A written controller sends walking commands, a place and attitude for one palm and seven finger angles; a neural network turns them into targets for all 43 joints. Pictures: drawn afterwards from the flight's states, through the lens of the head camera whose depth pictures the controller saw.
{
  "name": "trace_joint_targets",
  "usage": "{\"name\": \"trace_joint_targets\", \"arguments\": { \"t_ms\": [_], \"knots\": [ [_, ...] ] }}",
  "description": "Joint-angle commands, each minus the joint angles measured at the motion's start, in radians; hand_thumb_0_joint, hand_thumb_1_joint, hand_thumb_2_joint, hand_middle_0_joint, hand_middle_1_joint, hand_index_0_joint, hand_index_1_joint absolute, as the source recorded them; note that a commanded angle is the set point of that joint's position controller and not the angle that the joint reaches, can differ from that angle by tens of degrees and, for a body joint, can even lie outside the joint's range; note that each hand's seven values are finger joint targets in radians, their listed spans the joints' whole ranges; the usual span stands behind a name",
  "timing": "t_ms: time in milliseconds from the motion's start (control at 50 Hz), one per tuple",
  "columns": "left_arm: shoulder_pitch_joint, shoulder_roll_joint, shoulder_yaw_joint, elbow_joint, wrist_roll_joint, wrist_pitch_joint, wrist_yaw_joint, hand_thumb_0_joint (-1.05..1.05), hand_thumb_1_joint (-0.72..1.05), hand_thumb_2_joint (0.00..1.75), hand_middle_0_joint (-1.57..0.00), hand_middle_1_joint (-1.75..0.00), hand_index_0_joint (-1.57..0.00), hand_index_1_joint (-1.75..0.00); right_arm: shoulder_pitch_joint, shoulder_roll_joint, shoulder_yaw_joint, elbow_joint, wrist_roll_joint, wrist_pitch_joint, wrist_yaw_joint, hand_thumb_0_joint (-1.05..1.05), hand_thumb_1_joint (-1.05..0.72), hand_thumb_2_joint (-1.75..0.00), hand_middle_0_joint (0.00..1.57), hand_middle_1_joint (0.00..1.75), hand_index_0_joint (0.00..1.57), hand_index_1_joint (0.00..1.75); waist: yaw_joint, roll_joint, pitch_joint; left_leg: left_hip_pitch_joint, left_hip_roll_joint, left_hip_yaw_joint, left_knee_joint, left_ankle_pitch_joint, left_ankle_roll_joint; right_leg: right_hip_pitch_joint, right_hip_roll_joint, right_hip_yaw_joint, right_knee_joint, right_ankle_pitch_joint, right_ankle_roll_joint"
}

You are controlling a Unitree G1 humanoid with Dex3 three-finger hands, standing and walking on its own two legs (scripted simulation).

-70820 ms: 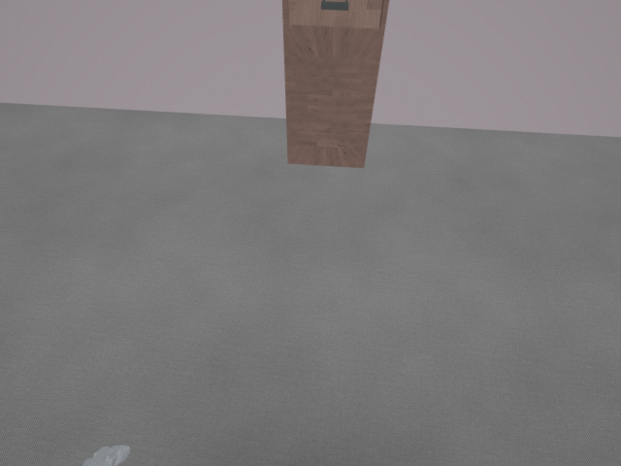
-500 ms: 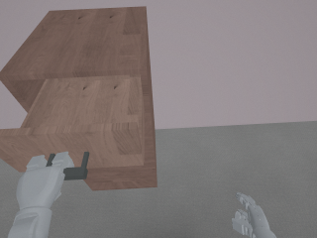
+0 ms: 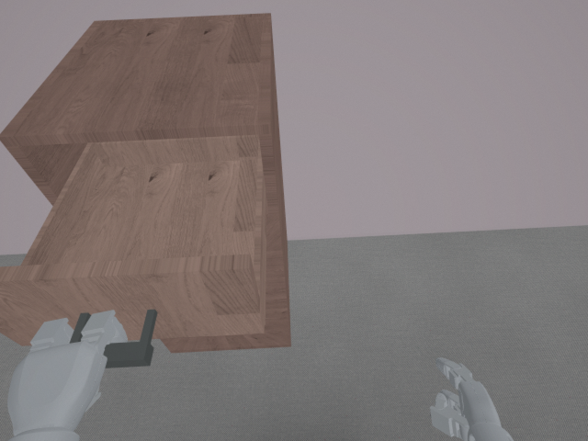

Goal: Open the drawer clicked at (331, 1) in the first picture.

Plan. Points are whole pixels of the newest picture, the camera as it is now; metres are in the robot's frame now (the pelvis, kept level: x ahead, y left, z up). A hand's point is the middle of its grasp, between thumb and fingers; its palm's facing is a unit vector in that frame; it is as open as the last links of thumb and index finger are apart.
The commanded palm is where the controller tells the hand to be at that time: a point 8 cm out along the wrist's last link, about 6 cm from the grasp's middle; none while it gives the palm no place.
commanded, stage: pull the drawer open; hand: left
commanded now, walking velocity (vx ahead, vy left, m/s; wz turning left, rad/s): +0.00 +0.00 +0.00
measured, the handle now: (111, 337) +0.22 +0.27 +0.05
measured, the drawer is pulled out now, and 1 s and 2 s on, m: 0.24 0.30 0.28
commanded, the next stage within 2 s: open the thumb to release the handle in 0.38 s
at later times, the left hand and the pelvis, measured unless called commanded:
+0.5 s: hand (69, 440) +0.11 +0.27 +0.02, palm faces -0.04 -0.06 -1.00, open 5.3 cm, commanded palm +0.09 +0.28 +0.08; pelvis -0.01 +0.00 -0.01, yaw +0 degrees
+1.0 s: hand (74, 430) +0.12 +0.27 +0.02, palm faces -0.01 -0.05 -1.00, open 12.5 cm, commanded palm +0.09 +0.27 +0.08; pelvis -0.02 -0.01 +0.00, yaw +1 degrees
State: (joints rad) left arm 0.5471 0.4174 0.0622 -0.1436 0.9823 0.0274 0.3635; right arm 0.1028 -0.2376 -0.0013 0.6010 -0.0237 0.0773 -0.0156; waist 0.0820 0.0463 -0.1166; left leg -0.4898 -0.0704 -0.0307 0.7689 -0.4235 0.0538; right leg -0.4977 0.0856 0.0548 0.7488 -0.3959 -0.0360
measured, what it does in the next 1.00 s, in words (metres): stands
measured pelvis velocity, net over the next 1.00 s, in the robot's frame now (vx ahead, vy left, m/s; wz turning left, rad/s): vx -0.02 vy -0.01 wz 0.02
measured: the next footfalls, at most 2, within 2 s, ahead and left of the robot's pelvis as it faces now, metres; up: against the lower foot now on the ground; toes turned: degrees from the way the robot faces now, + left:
none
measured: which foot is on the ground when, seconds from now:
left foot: down 0.00-1.00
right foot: down 0.00-1.00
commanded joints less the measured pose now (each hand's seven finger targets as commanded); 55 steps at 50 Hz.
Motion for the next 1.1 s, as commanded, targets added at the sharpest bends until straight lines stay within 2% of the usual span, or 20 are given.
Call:
{"name": "trace_joint_targets", "arguments": {
  "t_ms": [0, 160, 340, 360, 440, 460, 480, 500, 560, 620, 640, 660, 740, 800, 860, 900, 960, 1040, 1060, 1080],
  "knots": [
    [0.091, 0.154, 0.122, -0.222, -0.005, -0.011, 0.06, 0.0, 0.9, 0.9, -0.4, -1.35, -0.4, -1.35, -0.135, -0.104, -0.044, -0.177, 0.001, -0.045, -0.005, 0.0, -0.9, -0.9, 0.2, 0.3, 0.2, 0.3, 0.027, 0.008, -0.146, 0.115, 0.049, -0.032, -0.082, 0.409, -0.048, 0.065, -0.037, -0.012, -0.068, 0.307, -0.018],
    [0.219, 0.199, 0.193, -0.222, -0.024, -0.027, 0.078, 0.0, 0.9, 0.9, -0.4, -1.35, -0.4, -1.35, -0.147, -0.11, -0.037, -0.192, 0.003, -0.036, -0.011, 0.0, -0.9, -0.9, 0.2, 0.3, 0.2, 0.3, 0.044, -0.009, -0.134, 0.072, 0.043, -0.019, -0.073, 0.367, -0.038, 0.09, -0.044, 0.022, -0.071, 0.367, -0.017],
    [0.318, 0.176, 0.185, -0.278, -0.024, -0.037, 0.11, 0.0, 0.9, 0.9, -0.4, -1.35, -0.4, -1.35, -0.146, -0.112, -0.039, -0.211, -0.001, -0.024, 0.004, 0.0, -0.9, -0.9, 0.2, 0.3, 0.2, 0.3, 0.047, 0.037, -0.128, 0.076, 0.048, -0.016, -0.051, 0.377, -0.036, 0.048, -0.043, 0.013, -0.057, 0.336, -0.015],
    [0.325, 0.174, 0.187, -0.271, -0.029, -0.034, 0.112, 0.0, 0.9, 0.9, -0.4, -1.35, -0.4, -1.35, -0.142, -0.112, -0.04, -0.211, -0.002, -0.021, 0.005, 0.0, -0.9, -0.9, 0.2, 0.3, 0.2, 0.3, 0.039, 0.005, -0.115, 0.065, 0.052, -0.021, -0.054, 0.367, -0.037, 0.04, -0.042, 0.005, -0.058, 0.314, -0.013],
    [0.346, 0.175, 0.189, -0.293, -0.028, -0.037, 0.124, 0.0, 0.9, 0.9, -0.4, -1.35, -0.4, -1.35, -0.143, -0.114, -0.04, -0.225, -0.004, -0.019, 0.005, 0.0, -0.9, -0.9, 0.2, 0.3, 0.2, 0.3, 0.043, 0.007, -0.128, 0.063, 0.048, -0.018, -0.042, 0.331, -0.029, 0.031, -0.042, 0.007, -0.055, 0.293, -0.013],
    [0.105, 0.254, 0.252, -0.252, 0.0, -0.043, 0.133, 0.0, 0.9, 0.9, -0.4, -1.35, -0.4, -1.35, -0.132, -0.117, -0.039, -0.187, -0.006, -0.007, -0.009, 0.0, -0.9, -0.9, 0.2, 0.3, 0.2, 0.3, -0.011, -0.027, -0.077, 0.029, 0.036, -0.03, -0.038, 0.262, -0.031, -0.028, -0.034, 0.007, -0.055, 0.249, -0.015],
    [0.079, 0.231, 0.25, -0.257, 0.003, -0.055, 0.139, 0.0, 0.83, 0.87, -0.4, -1.34, -0.4, -1.34, -0.148, -0.114, -0.043, -0.2, -0.015, -0.012, -0.02, 0.0, -0.9, -0.9, 0.2, 0.3, 0.2, 0.3, 0.013, -0.013, -0.091, 0.044, 0.03, -0.03, -0.043, 0.223, -0.025, -0.024, -0.037, 0.009, -0.059, 0.217, -0.016],
    [0.117, 0.222, 0.249, -0.203, 0.012, -0.062, 0.143, 0.0, 0.76, 0.84, -0.39, -1.34, -0.39, -1.34, -0.135, -0.102, -0.043, -0.194, -0.012, -0.018, -0.024, 0.0, -0.9, -0.9, 0.2, 0.3, 0.2, 0.3, 0.013, -0.012, -0.073, 0.041, 0.029, -0.029, -0.038, 0.21, -0.024, -0.035, -0.037, 0.005, -0.06, 0.197, -0.018],
    [0.102, 0.2, 0.225, -0.231, 0.0, -0.067, 0.143, 0.0, 0.55, 0.75, -0.38, -1.31, -0.38, -1.31, -0.126, -0.105, -0.054, -0.196, -0.008, -0.024, -0.024, 0.0, -0.9, -0.9, 0.2, 0.3, 0.2, 0.3, 0.017, 0.042, -0.147, 0.078, 0.029, -0.028, -0.034, 0.243, -0.031, -0.023, -0.034, 0.0, -0.05, 0.2, -0.022],
    [0.077, 0.153, 0.156, -0.222, -0.027, -0.048, 0.108, 0.0, 0.34, 0.66, -0.36, -1.29, -0.36, -1.29, -0.131, -0.104, -0.054, -0.185, 0.0, -0.034, -0.028, 0.0, -0.9, -0.9, 0.2, 0.3, 0.2, 0.3, 0.0, -0.002, -0.142, 0.079, 0.031, -0.032, -0.037, 0.25, -0.026, -0.011, -0.037, -0.009, -0.058, 0.22, -0.014],
    [0.093, 0.146, 0.139, -0.226, -0.031, -0.039, 0.094, 0.0, 0.27, 0.63, -0.35, -1.28, -0.35, -1.28, -0.135, -0.106, -0.053, -0.189, -0.001, -0.037, -0.029, 0.0, -0.9, -0.9, 0.2, 0.3, 0.2, 0.3, 0.005, 0.008, -0.146, 0.082, 0.033, -0.031, -0.043, 0.263, -0.026, 0.003, -0.039, -0.006, -0.062, 0.231, -0.014],
    [0.09, 0.144, 0.12, -0.228, -0.035, -0.03, 0.078, 0.0, 0.2, 0.6, -0.35, -1.27, -0.35, -1.27, -0.135, -0.109, -0.048, -0.191, 0.0, -0.035, -0.03, 0.0, -0.9, -0.9, 0.2, 0.3, 0.2, 0.3, -0.005, -0.017, -0.143, 0.078, 0.036, -0.036, -0.048, 0.267, -0.026, 0.009, -0.041, -0.007, -0.065, 0.227, -0.011],
    [0.071, 0.168, 0.116, -0.225, -0.007, -0.02, 0.054, 0.0, -0.08, 0.48, -0.33, -1.24, -0.33, -1.24, -0.139, -0.105, -0.032, -0.191, -0.005, -0.039, -0.033, 0.0, -0.9, -0.9, 0.2, 0.3, 0.2, 0.3, 0.007, -0.037, -0.083, 0.058, 0.038, -0.035, -0.067, 0.235, -0.024, 0.008, -0.045, -0.007, -0.082, 0.202, -0.012],
    [0.062, 0.176, 0.12, -0.237, 0.011, -0.027, 0.053, 0.0, -0.29, 0.39, -0.32, -1.22, -0.32, -1.22, -0.136, -0.101, -0.028, -0.199, -0.006, -0.042, -0.03, 0.0, -0.9, -0.9, 0.2, 0.3, 0.2, 0.3, 0.022, -0.007, -0.07, 0.066, 0.04, -0.036, -0.077, 0.237, -0.029, 0.008, -0.043, -0.002, -0.084, 0.18, -0.018],
    [0.101, 0.193, 0.148, -0.243, 0.009, -0.037, 0.063, 0.0, -0.5, 0.3, -0.3, -1.2, -0.3, -1.2, -0.128, -0.104, -0.029, -0.203, -0.006, -0.047, -0.028, 0.0, -0.9, -0.9, 0.2, 0.3, 0.2, 0.3, 0.03, -0.002, -0.103, 0.072, 0.041, -0.035, -0.077, 0.257, -0.035, 0.029, -0.041, -0.006, -0.081, 0.188, -0.02],
    [0.09, 0.169, 0.128, -0.247, 0.007, -0.038, 0.063, 0.0, -0.5, 0.3, -0.3, -1.2, -0.3, -1.2, -0.134, -0.1, -0.029, -0.202, -0.004, -0.045, -0.025, 0.0, -0.9, -0.9, 0.2, 0.3, 0.2, 0.3, 0.026, 0.002, -0.083, 0.067, 0.037, -0.032, -0.076, 0.226, -0.031, 0.012, -0.041, -0.009, -0.083, 0.169, -0.018],
    [0.064, 0.201, 0.172, -0.227, 0.008, -0.039, 0.075, 0.0, -0.5, 0.3, -0.3, -1.2, -0.3, -1.2, -0.136, -0.1, -0.03, -0.198, -0.004, -0.042, -0.031, 0.0, -0.9, -0.9, 0.2, 0.3, 0.2, 0.3, 0.026, -0.002, -0.072, 0.053, 0.032, -0.03, -0.079, 0.197, -0.029, 0.013, -0.039, 0.003, -0.095, 0.162, -0.019],
    [0.04, 0.193, 0.177, -0.209, 0.009, -0.043, 0.082, 0.0, -0.5, 0.3, -0.3, -1.2, -0.3, -1.2, -0.135, -0.095, -0.037, -0.189, -0.002, -0.043, -0.033, 0.0, -0.9, -0.9, 0.2, 0.3, 0.2, 0.3, 0.025, 0.002, -0.091, 0.063, 0.027, -0.028, -0.074, 0.192, -0.028, 0.012, -0.038, 0.009, -0.092, 0.168, -0.019],
    [0.0, 0.088, 0.05, -0.241, -0.002, -0.036, 0.072, 0.0, -0.5, 0.3, -0.3, -1.2, -0.3, -1.2, -0.14, -0.096, -0.034, -0.193, -0.01, -0.046, -0.025, 0.0, -0.9, -0.9, 0.2, 0.3, 0.2, 0.3, -0.003, 0.015, -0.095, 0.076, 0.026, -0.03, -0.068, 0.204, -0.026, -0.001, -0.042, -0.006, -0.09, 0.174, -0.016],
    [-0.022, 0.128, 0.088, -0.242, -0.005, -0.042, 0.077, 0.0, -0.5, 0.3, -0.3, -1.2, -0.3, -1.2, -0.126, -0.095, -0.042, -0.188, -0.004, -0.053, -0.024, 0.0, -0.9, -0.9, 0.2, 0.3, 0.2, 0.3, -0.004, -0.002, -0.101, 0.082, 0.031, -0.036, -0.064, 0.212, -0.025, -0.011, -0.039, -0.002, -0.085, 0.174, -0.016]
  ]
}}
